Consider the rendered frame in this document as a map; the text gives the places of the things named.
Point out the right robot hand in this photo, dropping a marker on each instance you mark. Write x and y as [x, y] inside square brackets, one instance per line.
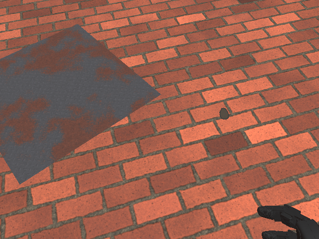
[306, 228]

